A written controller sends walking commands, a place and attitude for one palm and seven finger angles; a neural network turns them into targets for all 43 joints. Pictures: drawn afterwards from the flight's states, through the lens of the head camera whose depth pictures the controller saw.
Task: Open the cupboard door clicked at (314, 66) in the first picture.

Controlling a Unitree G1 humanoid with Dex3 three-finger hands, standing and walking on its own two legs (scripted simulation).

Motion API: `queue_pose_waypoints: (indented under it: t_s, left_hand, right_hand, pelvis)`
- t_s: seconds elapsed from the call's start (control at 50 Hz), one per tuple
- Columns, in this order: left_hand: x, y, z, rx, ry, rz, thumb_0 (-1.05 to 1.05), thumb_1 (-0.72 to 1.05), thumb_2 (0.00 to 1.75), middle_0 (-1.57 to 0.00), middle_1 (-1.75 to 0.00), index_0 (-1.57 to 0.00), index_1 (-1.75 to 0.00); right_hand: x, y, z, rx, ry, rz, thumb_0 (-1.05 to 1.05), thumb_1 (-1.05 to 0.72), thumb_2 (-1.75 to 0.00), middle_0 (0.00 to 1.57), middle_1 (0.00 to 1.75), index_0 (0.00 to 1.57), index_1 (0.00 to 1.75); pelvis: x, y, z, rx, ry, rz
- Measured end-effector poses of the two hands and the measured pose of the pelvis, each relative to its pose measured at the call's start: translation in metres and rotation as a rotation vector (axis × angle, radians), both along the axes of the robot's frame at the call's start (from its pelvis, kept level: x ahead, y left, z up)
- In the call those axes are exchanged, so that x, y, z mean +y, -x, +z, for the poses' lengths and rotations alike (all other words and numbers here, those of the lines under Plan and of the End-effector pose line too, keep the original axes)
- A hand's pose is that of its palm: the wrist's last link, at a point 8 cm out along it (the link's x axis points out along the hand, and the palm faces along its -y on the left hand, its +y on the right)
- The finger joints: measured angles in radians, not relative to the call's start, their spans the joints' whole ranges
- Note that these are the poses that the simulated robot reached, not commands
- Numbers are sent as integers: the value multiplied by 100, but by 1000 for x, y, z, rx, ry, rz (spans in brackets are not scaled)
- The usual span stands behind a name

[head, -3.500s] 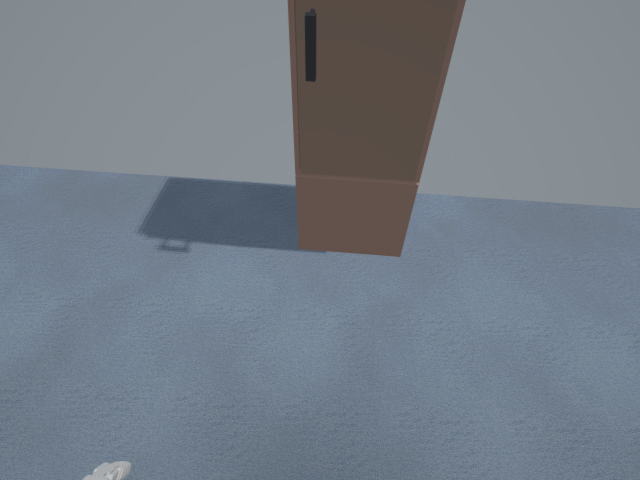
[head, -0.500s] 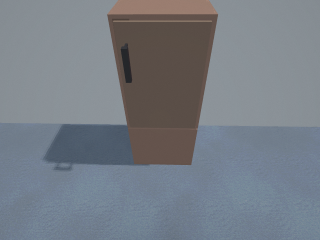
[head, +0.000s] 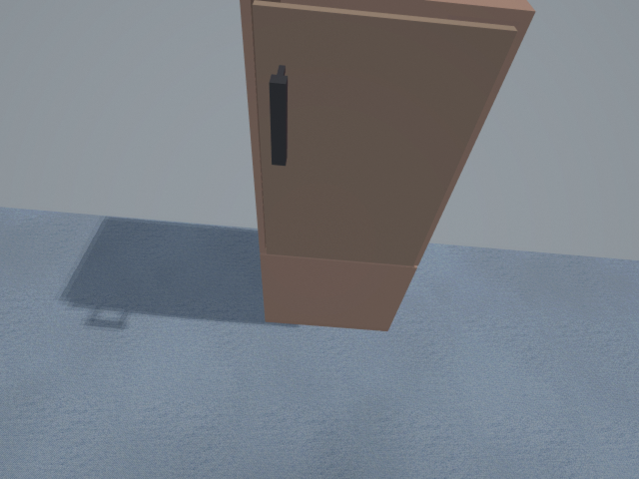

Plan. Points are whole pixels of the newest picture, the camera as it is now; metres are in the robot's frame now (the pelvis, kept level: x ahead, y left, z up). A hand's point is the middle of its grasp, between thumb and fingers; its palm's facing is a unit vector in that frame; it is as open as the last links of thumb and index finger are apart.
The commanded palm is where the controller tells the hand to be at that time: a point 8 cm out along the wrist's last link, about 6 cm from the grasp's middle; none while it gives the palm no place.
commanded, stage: take the last steps up to it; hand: left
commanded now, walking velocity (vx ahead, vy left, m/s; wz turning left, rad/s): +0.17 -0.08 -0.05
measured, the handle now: (280, 116) +0.65 +0.12 +0.09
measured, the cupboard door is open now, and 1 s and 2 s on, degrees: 0 0 0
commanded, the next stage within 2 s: come to a stop and stand still in 0.04 s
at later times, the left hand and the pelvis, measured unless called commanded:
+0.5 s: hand (222, 447) +0.19 +0.15 -0.16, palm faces +0.05 -0.98 -0.21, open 7.3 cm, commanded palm none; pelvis +0.08 -0.02 +0.00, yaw +2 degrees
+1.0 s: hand out of the picture +0.00 +0.22 -0.17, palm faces +0.06 -0.98 -0.21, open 7.4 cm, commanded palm none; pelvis +0.02 +0.03 +0.01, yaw +0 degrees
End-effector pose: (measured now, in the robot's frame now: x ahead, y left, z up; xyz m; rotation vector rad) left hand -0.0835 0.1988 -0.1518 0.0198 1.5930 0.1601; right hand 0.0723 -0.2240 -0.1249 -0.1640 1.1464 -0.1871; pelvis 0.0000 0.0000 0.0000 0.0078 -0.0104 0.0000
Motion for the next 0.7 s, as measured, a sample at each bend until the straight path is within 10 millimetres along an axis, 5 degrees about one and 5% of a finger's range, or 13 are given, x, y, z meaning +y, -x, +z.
queue_pose_waypoints:
  t_s: [0.08,0.16,0.24,0.3,0.46,0.6,0.7]
  left_hand:
    - [27,-96,7,-200,-63,-37,1,91,90,-20,-30,-19,-30]
    - [33,-177,19,-350,-100,-74,0,91,90,-20,-30,-19,-30]
    - [22,-238,27,-421,-125,-126,0,91,90,-20,-30,-19,-30]
    - [8,-266,23,-446,-143,-153,0,91,90,-20,-30,-19,-30]
    - [-10,-265,21,-418,-124,-117,0,91,90,-20,-30,-20,-30]
    - [25,-230,9,-399,-126,-79,0,91,90,-21,-30,-20,-30]
    - [55,-192,-4,-349,-104,-41,0,91,90,-20,-30,-20,-30]
  right_hand:
    - [-5,-2,6,41,10,-10,-2,-96,-90,20,30,20,30]
    - [-6,5,-2,123,-24,-28,-1,-94,-90,20,30,20,30]
    - [-7,13,-17,214,-72,-60,-1,-92,-90,20,30,20,30]
    - [-12,14,-33,280,-108,-83,0,-91,-90,20,30,20,30]
    - [-24,-10,-33,310,-82,-62,0,-91,-90,20,30,20,30]
    - [-20,-35,-20,179,-11,-2,0,-91,-90,20,30,20,30]
    - [1,-23,-6,113,29,8,0,-91,-90,19,30,19,30]
  pelvis:
    - [1,-25,8,-5,-2,-1]
    - [-4,-50,10,-10,-12,-2]
    - [-16,-74,5,-19,-23,0]
    - [-28,-91,-6,-20,-26,-2]
    - [-27,-85,-3,-16,-8,31]
    - [-6,-60,-7,-11,11,39]
    - [14,-45,-8,-25,16,27]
